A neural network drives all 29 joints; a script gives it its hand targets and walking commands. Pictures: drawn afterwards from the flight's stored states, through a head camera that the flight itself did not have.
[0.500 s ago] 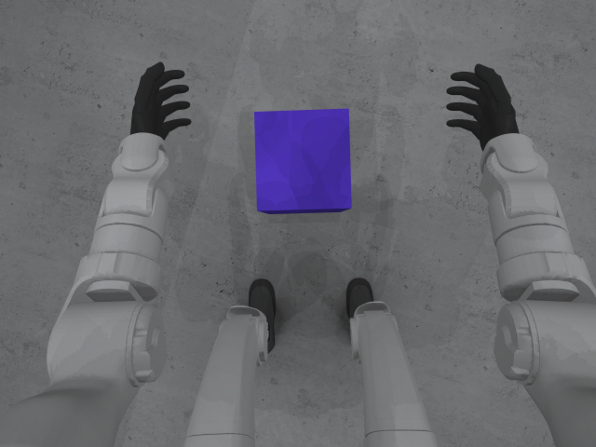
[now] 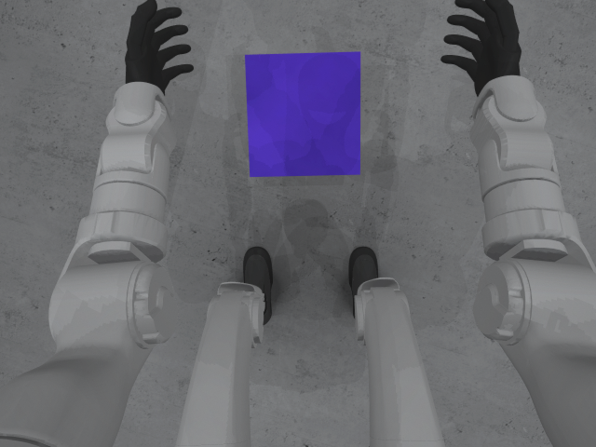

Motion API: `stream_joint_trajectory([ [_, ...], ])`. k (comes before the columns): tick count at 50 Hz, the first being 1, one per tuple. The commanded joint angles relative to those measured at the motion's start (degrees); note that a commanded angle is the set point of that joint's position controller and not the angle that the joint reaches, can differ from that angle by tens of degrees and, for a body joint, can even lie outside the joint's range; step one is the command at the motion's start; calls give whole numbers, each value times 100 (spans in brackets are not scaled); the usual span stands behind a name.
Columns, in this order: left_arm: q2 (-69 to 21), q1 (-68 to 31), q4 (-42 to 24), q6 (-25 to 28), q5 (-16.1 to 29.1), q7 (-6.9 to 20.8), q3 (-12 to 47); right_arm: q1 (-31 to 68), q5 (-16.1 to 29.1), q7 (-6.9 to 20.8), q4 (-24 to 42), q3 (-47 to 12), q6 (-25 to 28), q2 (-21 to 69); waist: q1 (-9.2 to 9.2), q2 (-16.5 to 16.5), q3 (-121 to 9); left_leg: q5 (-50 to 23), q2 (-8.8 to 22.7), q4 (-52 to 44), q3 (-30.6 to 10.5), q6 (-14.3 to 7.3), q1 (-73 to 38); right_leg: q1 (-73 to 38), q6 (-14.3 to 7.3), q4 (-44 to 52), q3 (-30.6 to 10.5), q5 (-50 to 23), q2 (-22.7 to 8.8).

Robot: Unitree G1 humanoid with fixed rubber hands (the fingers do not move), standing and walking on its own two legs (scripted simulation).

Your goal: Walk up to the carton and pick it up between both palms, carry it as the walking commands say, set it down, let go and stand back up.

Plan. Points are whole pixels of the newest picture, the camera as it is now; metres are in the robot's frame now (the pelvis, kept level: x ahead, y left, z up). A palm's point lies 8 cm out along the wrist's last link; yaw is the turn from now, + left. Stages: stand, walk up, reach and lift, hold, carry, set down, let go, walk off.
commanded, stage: reach and lift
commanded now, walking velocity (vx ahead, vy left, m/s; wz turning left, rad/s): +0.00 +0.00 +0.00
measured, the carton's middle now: (303, 125) +0.50 -0.01 -0.51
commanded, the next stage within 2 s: none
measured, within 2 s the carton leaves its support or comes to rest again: neither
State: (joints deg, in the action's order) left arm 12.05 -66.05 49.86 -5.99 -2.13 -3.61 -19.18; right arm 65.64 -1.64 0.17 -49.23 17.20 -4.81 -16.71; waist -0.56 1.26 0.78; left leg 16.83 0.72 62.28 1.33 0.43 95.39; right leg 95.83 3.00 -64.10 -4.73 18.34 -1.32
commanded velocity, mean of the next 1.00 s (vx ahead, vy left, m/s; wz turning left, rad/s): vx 0.00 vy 0.00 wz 0.00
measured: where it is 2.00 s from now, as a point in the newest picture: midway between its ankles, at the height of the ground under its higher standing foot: (311, 300)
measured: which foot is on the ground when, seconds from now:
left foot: down 0.00-1.00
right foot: down 0.00-1.00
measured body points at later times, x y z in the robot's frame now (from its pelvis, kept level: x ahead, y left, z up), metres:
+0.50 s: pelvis -0.02 +0.00 -0.15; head +0.35 -0.01 +0.11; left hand +0.53 +0.15 -0.32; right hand +0.52 -0.20 -0.33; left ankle +0.08 +0.13 -0.60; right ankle +0.06 -0.15 -0.60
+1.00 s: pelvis -0.04 +0.00 -0.24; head +0.34 +0.00 -0.02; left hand +0.51 +0.14 -0.46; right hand +0.51 -0.20 -0.45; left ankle +0.07 +0.13 -0.60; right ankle +0.06 -0.15 -0.60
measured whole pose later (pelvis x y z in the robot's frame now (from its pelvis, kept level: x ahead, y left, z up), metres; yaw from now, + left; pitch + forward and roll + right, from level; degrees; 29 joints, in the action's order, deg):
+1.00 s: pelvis -0.04 +0.00 -0.24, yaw +2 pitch +41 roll +0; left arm 14.2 -85.8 62.7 -6.0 5.1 -9.2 -8.7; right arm 84.2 3.8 -5.0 -63.9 15.8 -4.2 -20.9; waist -0.6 1.3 20.6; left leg 29.2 -2.1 118.6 -2.0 1.8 130.5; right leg 128.5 3.9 -120.5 -4.7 33.1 -1.0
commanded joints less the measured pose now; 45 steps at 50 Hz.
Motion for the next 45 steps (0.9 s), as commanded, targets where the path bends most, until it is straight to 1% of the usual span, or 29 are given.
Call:
stream_joint_trajectory([
  [1, 211, -1786, -912, 173, -102, -164, -126, 1818, -245, -59, 482, 590, 272, -636, -122, -70, -6692, -2647, -498, 1206, -247, 354, -3894, -842, -28, -747, 919, -1672, 670],
  [4, 402, -2137, -992, 81, 119, -274, 141, 2226, -46, -179, 687, 524, 217, -906, -241, -50, -7179, -2101, -535, 1635, -150, 367, -3727, -853, -21, -1217, 997, -1295, 636],
  [7, 578, -2466, -957, -26, 337, -384, 382, 2577, 159, -309, 771, 405, 123, -1104, -324, -68, -7282, -1337, -571, 1985, -1, 363, -3310, -878, -34, -1603, 1081, -836, 616],
  [10, 699, -2618, -676, -102, 469, -465, 521, 2696, 288, -405, 530, 304, 36, -1186, -357, -78, -6783, -666, -578, 2254, 79, 341, -2660, -632, -45, -1929, 1112, -410, 574],
  [12, 769, -2573, -382, -128, 452, -482, 504, 2610, 284, -432, 192, 294, -5, -1188, -340, -57, -6236, -353, -583, 2432, 108, 342, -2121, -351, -50, -2130, 1087, -217, 556],
  [14, 781, -2518, -211, -120, 426, -479, 482, 2488, 241, -434, -67, 300, -6, -1170, -366, -39, -5930, -304, -586, 2657, 108, 348, -1769, -153, -52, -2354, 1054, -229, 553],
  [16, 797, -2457, -115, -68, 410, -474, 487, 2358, 222, -437, -251, 301, 35, -1136, -384, -18, -5848, -511, -598, 2910, 104, 351, -1572, 6, -58, -2587, 1021, -427, 568],
  [21, 730, -2342, -151, 100, 551, -490, 665, 2301, 381, -461, -266, 171, 231, -1139, -423, 28, -6070, -1440, -616, 3557, 27, 323, -1548, 284, -66, -3181, 952, -1157, 595],
  [23, 737, -2357, -247, 161, 627, -512, 757, 2341, 507, -477, -146, 76, 306, -1171, -425, 71, -6268, -1833, -601, 3795, -23, 300, -1724, 388, -59, -3411, 932, -1396, 586],
  [26, 797, -2461, -270, 219, 766, -559, 893, 2452, 698, -517, -136, -80, 381, -1263, -396, 109, -6352, -2078, -575, 4083, -67, 274, -1825, 552, -56, -3695, 906, -1468, 563],
  [29, 878, -2679, -239, 234, 860, -595, 988, 2621, 787, -552, -208, -197, 399, -1350, -411, 98, -6240, -1934, -541, 4300, -91, 269, -1710, 674, -50, -3915, 893, -1302, 517],
  [34, 1053, -3156, -118, 232, 932, -640, 1100, 3061, 886, -575, -338, -367, 382, -1479, -396, 99, -5920, -1328, -494, 4620, -86, 267, -1339, 840, -40, -4256, 885, -791, 416],
  [38, 1234, -3513, 164, 194, 910, -663, 1118, 3407, 935, -579, -577, -469, 331, -1601, -376, 115, -5567, -690, -453, 4851, -80, 267, -1083, 993, -39, -4496, 877, -253, 322],
  [41, 1294, -3668, 466, 164, 874, -652, 1131, 3561, 910, -560, -871, -527, 292, -1631, -392, 119, -5178, -265, -431, 5008, -67, 289, -825, 1069, -40, -4662, 872, 65, 271],
  [43, 1292, -3702, 639, 163, 848, -626, 1151, 3633, 890, -534, -986, -587, 283, -1612, -384, 121, -4986, -124, -410, 5116, -68, 306, -726, 1090, -33, -4768, 857, 163, 246],
  [45, 1262, -3753, 719, 183, 866, -599, 1212, 3697, 868, -507, -1076, -637, 296, -1599, -411, 107, -4913, -147, -404, 5240, -73, 321, -682, 1040, -30, -4885, 845, 108, 240],
])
